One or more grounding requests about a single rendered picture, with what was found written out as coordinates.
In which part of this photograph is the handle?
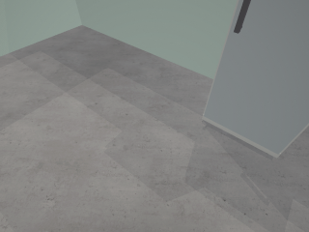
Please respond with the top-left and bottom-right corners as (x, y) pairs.
(234, 0), (251, 34)

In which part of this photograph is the fridge door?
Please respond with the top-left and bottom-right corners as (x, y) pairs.
(204, 0), (309, 155)

